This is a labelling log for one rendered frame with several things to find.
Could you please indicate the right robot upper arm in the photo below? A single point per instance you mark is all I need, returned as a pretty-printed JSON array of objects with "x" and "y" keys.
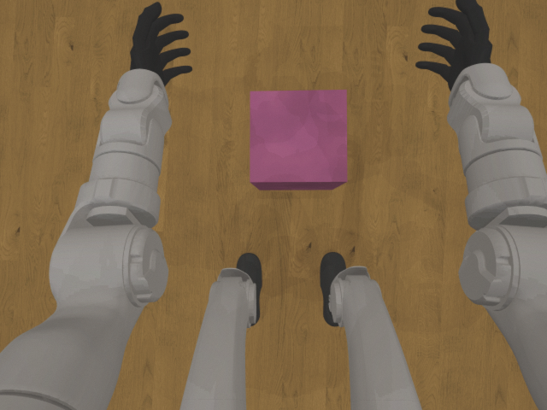
[{"x": 504, "y": 269}]

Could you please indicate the robot right forearm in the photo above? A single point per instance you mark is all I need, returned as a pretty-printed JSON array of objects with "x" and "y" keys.
[{"x": 501, "y": 158}]

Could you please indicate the robot left hand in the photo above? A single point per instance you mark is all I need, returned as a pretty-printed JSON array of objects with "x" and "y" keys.
[{"x": 147, "y": 46}]

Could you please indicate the left robot upper arm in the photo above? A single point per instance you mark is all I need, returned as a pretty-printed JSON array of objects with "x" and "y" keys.
[{"x": 102, "y": 278}]

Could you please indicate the left robot foot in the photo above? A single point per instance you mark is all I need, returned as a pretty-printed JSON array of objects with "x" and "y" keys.
[{"x": 250, "y": 264}]

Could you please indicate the carton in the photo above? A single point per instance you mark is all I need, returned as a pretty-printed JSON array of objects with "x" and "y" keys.
[{"x": 298, "y": 139}]

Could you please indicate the robot left forearm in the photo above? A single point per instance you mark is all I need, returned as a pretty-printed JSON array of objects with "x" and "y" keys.
[{"x": 127, "y": 162}]

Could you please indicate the robot right hand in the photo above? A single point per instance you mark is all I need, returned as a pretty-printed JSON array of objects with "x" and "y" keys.
[{"x": 472, "y": 45}]

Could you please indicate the right robot thigh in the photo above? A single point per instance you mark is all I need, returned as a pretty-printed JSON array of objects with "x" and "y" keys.
[{"x": 379, "y": 373}]

